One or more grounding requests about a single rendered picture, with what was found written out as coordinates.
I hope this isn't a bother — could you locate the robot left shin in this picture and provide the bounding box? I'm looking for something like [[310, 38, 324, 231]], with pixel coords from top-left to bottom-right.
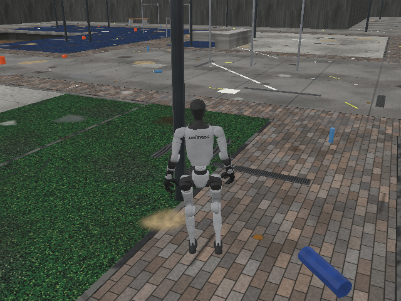
[[185, 207, 195, 246]]

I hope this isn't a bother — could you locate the robot right upper arm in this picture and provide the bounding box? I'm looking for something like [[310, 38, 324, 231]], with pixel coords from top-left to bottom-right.
[[212, 126, 229, 160]]

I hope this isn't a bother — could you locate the robot left upper arm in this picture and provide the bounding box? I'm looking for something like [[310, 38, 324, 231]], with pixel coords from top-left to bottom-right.
[[170, 127, 186, 162]]

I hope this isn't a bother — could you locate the robot left thigh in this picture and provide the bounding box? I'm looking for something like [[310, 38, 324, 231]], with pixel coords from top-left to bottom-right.
[[179, 175, 195, 217]]

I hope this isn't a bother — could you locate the right robot hand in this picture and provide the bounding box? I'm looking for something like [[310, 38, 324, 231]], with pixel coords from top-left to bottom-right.
[[221, 171, 235, 184]]

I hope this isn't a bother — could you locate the left robot forearm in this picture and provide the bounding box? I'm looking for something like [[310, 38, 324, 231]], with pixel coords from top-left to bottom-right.
[[165, 153, 177, 179]]

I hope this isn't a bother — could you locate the left robot hand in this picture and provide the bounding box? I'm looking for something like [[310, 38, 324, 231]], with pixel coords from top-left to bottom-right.
[[164, 178, 179, 193]]

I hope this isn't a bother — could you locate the right robot forearm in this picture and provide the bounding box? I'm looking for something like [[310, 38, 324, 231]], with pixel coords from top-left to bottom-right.
[[222, 150, 234, 174]]

